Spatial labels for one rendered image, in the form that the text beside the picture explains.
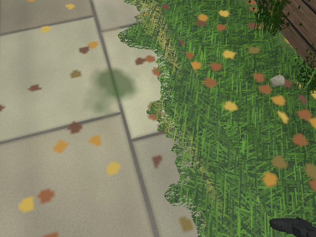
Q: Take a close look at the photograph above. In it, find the right robot hand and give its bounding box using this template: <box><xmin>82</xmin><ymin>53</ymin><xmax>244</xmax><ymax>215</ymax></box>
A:
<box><xmin>270</xmin><ymin>217</ymin><xmax>316</xmax><ymax>237</ymax></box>

